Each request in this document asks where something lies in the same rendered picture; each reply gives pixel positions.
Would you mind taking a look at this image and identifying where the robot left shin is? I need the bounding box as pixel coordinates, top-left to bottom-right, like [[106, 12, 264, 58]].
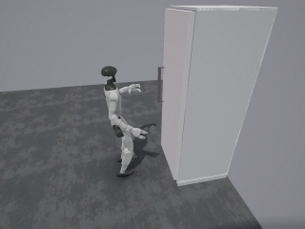
[[121, 141, 127, 158]]

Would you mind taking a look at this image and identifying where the fridge door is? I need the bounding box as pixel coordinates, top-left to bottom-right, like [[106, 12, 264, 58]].
[[161, 9, 195, 180]]

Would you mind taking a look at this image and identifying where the robot right foot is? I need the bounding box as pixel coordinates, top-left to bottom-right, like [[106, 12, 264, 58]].
[[116, 170, 134, 177]]

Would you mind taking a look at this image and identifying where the right robot upper arm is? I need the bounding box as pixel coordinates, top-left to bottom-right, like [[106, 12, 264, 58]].
[[109, 91, 118, 121]]

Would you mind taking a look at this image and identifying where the robot right hand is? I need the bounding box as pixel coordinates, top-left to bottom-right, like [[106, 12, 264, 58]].
[[132, 128, 148, 139]]

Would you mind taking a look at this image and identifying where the robot right forearm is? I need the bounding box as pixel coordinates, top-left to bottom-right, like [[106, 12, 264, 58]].
[[111, 115, 133, 133]]

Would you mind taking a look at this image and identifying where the robot left hand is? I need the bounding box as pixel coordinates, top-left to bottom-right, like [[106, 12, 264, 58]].
[[129, 84, 141, 94]]

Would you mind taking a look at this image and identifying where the handle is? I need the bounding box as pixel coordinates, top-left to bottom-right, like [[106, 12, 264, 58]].
[[157, 67, 165, 103]]

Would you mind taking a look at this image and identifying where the robot left forearm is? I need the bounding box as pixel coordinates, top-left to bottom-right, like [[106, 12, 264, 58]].
[[119, 86, 129, 94]]

